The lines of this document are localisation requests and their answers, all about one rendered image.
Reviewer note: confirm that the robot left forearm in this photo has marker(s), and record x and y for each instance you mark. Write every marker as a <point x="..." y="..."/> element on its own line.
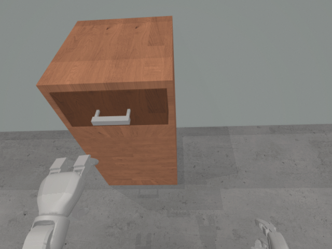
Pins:
<point x="48" y="232"/>

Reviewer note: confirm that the handle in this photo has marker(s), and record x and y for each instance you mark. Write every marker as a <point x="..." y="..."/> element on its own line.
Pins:
<point x="110" y="120"/>

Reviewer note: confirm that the right robot hand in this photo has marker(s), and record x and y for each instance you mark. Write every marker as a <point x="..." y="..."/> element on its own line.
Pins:
<point x="275" y="239"/>

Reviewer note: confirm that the cabinet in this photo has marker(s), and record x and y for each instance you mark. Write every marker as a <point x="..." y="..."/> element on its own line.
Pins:
<point x="120" y="54"/>

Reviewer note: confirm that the left robot hand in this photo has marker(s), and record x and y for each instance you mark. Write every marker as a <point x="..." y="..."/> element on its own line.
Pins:
<point x="60" y="190"/>

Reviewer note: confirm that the drawer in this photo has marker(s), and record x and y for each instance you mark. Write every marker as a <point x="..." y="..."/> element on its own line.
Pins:
<point x="148" y="106"/>

